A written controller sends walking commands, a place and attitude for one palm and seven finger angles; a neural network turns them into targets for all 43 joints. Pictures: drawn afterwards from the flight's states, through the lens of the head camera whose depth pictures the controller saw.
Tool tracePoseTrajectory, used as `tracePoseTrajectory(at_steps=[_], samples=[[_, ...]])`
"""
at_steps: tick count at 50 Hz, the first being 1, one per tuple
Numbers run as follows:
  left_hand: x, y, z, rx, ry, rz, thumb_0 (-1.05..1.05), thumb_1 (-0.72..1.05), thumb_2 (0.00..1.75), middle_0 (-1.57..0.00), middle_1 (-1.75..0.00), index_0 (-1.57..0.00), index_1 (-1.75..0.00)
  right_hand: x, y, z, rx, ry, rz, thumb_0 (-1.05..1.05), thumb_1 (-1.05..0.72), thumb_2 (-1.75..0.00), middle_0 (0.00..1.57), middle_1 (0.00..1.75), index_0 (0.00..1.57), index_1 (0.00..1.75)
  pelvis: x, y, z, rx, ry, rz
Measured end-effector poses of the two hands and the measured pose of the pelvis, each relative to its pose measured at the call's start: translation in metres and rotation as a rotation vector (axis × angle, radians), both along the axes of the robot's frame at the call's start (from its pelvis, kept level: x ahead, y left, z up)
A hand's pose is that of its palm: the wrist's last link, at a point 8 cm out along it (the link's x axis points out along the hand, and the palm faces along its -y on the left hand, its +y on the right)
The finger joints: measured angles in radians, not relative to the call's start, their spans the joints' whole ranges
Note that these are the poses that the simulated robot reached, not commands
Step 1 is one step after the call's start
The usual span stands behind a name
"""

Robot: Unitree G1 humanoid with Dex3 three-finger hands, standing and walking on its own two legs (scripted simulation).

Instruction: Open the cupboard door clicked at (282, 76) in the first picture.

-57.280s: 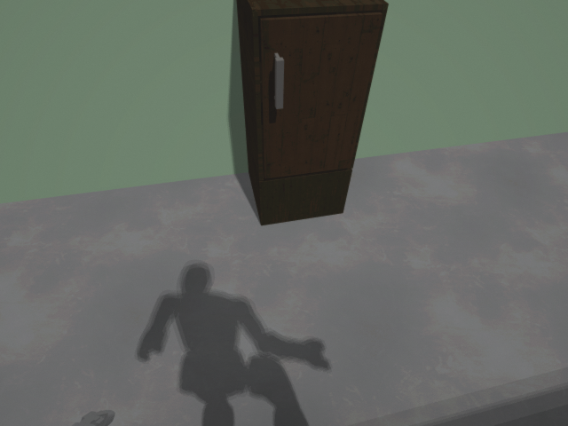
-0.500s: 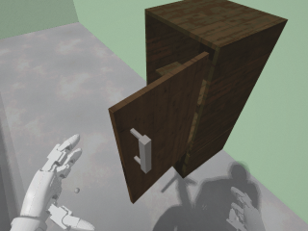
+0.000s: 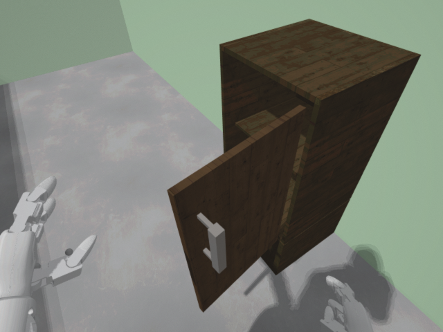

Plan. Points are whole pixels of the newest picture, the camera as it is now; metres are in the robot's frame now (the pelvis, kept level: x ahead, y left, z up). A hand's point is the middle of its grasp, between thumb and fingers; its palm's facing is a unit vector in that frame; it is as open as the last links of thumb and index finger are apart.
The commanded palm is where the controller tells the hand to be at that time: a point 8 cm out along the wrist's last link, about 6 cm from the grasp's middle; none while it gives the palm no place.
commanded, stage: draw the hand back to the body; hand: left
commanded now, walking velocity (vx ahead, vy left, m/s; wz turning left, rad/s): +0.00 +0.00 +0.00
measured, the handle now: (211, 243) +0.31 +0.07 -0.03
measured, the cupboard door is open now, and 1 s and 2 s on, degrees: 99 99 99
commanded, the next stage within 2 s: step back with the hand held close in 0.52 s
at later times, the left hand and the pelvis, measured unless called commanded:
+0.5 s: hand (61, 246) +0.18 +0.24 +0.15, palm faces +0.43 -0.80 -0.41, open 7.5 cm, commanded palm +0.14 +0.29 +0.17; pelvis +0.00 -0.01 +0.01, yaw -1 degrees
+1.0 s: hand (45, 261) +0.16 +0.25 +0.16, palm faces +0.34 -0.78 -0.52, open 7.4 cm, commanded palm +0.10 +0.30 +0.18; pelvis -0.04 +0.00 +0.00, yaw -1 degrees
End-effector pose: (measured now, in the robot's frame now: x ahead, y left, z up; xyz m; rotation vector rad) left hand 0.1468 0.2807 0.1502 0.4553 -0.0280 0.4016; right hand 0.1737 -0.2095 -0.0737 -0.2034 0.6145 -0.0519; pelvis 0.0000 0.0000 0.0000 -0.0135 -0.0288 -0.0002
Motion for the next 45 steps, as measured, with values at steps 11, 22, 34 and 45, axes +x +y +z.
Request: tracePoseTrajectory(at_steps=[11, 22, 34, 45], samples=[[0.000, 0.014, 0.032, 0.058, -0.100, 0.056, 0.00, 0.72, 0.83, -0.20, -0.30, -0.20, -0.30, 0.008, -0.013, 0.005, -0.014, 0.017, 0.001, 0.02, -0.90, -0.89, 0.20, 0.30, 0.20, 0.30, 0.001, -0.007, 0.006, 0.002, -0.031, -0.005], [-0.002, -0.001, 0.014, 0.002, -0.039, 0.029, 0.01, 0.87, 0.89, -0.21, -0.30, -0.21, -0.30, -0.006, -0.025, 0.002, -0.018, 0.054, -0.024, 0.02, -0.90, -0.89, 0.20, 0.30, 0.20, 0.30, -0.003, -0.013, 0.008, 0.004, -0.042, -0.012], [-0.010, -0.002, 0.029, 0.039, -0.094, 0.028, 0.01, 0.89, 0.90, -0.21, -0.30, -0.21, -0.31, -0.016, -0.027, 0.001, 0.000, 0.041, -0.032, 0.02, -0.90, -0.89, 0.20, 0.30, 0.20, 0.30, -0.013, -0.017, 0.009, 0.003, -0.055, -0.012], [-0.013, -0.002, 0.027, 0.109, -0.042, -0.066, 0.01, 0.89, 0.90, -0.21, -0.30, -0.21, -0.31, -0.039, -0.041, 0.002, -0.045, 0.099, -0.111, 0.01, -0.90, -0.89, 0.20, 0.30, 0.20, 0.30, -0.033, -0.008, 0.007, 0.002, 0.030, -0.016]])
